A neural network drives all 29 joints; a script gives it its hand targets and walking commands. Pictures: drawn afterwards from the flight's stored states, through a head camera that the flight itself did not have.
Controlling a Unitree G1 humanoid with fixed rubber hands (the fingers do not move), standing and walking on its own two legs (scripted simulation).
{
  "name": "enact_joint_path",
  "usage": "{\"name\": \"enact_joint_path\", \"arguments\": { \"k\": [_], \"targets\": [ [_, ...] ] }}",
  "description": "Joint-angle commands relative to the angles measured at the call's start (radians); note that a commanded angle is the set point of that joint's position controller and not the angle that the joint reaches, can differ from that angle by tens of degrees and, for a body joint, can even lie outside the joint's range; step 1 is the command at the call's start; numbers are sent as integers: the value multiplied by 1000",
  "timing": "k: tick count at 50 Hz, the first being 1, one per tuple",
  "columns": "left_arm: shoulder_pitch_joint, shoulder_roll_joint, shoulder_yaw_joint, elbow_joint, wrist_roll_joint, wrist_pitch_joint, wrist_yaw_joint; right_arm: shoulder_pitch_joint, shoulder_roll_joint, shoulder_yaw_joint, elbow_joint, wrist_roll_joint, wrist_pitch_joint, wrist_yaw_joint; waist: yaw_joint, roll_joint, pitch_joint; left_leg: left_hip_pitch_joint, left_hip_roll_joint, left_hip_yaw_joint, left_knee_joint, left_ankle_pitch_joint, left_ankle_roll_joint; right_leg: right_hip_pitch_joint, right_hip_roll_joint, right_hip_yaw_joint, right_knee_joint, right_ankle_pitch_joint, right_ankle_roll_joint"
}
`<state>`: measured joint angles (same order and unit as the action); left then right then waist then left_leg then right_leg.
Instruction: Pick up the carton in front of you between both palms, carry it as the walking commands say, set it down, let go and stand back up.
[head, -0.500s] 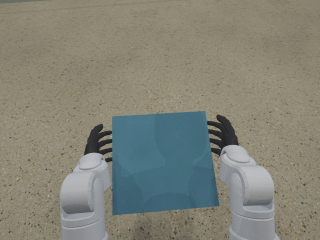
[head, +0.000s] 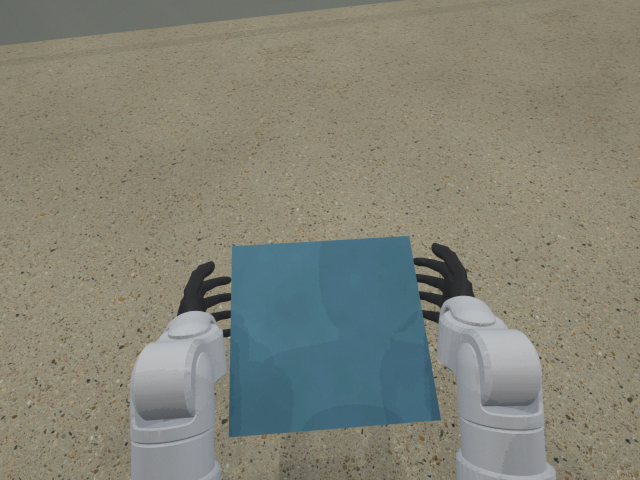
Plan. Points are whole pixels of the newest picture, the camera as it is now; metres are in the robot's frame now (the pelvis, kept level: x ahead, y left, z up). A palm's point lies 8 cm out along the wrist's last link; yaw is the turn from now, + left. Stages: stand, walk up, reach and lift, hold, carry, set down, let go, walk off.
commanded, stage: carry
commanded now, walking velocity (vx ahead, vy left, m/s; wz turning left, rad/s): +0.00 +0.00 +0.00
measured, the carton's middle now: (324, 342) +0.30 +0.00 -0.02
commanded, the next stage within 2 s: hold in 1.74 s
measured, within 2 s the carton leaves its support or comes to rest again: neither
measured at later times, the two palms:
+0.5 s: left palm (209, 363) +0.24 +0.13 +0.06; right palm (463, 344) +0.25 -0.15 +0.07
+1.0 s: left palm (216, 399) +0.21 +0.13 +0.02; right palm (470, 381) +0.22 -0.16 +0.03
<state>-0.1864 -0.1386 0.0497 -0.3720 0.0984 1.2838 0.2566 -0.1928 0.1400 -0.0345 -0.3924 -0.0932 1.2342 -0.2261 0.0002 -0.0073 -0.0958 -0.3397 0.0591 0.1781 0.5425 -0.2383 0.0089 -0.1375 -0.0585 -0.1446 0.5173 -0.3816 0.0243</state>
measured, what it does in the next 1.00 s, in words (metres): shifts its weight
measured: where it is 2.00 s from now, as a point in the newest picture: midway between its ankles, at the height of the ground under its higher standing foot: outside the picture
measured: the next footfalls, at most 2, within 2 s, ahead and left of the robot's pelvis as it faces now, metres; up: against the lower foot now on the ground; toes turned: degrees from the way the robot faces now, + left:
none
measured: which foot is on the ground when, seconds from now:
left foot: down 0.00-1.00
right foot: down 0.00-1.00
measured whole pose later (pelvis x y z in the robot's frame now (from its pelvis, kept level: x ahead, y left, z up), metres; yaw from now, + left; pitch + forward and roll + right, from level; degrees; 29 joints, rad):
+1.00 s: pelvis -0.08 -0.01 +0.00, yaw -1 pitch +1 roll +0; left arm -0.24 -0.15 0.17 0.25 0.25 0.72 0.06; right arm -0.27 0.15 -0.21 0.25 -0.27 0.66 -0.04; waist 0.00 0.00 -0.05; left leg -0.37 0.09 0.17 0.51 -0.15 0.00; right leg -0.19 -0.04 -0.18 0.55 -0.37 -0.03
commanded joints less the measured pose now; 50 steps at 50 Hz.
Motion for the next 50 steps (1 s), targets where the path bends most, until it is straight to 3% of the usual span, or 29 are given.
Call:
{"name": "enact_joint_path", "arguments": {
  "k": [1, 10, 17, 26, 34, 42, 46, 50],
  "targets": [
    [-457, -990, -587, -192, -401, -58, -272, -307, 1044, 571, -54, 354, -5, 234, 7, -13, -326, 220, 82, -68, 28, 657, 24, 80, -94, 54, -2, 786, 2],
    [-453, -974, -594, -163, -396, -53, -282, -301, 1033, 572, -21, 342, -2, 243, 7, -25, -304, 189, 83, -62, 32, 566, 15, 94, -108, 52, -10, 821, -11],
    [-499, -982, -610, -41, -376, -99, -338, -339, 1046, 582, 112, 318, -51, 298, 3, -23, -289, 175, 98, -70, 40, 479, 15, 75, -115, 45, -15, 721, -24],
    [-608, -1031, -592, 110, -339, -257, -419, -446, 1112, 567, 271, 292, -208, 383, 3, 11, -263, 189, 114, -87, -12, 406, 18, -1, -102, 50, -49, 409, -37],
    [-563, -975, -529, 264, -244, -409, -449, -396, 1039, 474, 426, 182, -354, 415, 2, 2, -262, 186, 117, -89, -36, 348, 16, -32, -105, 60, -68, 343, -44],
    [-615, -881, -420, 420, -139, -598, -461, -467, 939, 362, 593, 85, -534, 441, 1, 3, -235, 168, 113, -96, -60, 268, 14, -67, -103, 67, -96, 242, -52],
    [-665, -892, -421, 462, -132, -666, -469, -520, 949, 369, 630, 80, -603, 451, 1, 6, -249, 169, 110, -94, -63, 262, 14, -66, -100, 68, -91, 235, -57],
    [-667, -923, -461, 443, -150, -672, -471, -519, 976, 414, 606, 99, -609, 452, 2, 9, -276, 175, 111, -91, -58, 289, 14, -56, -99, 65, -73, 264, -59]
  ]
}}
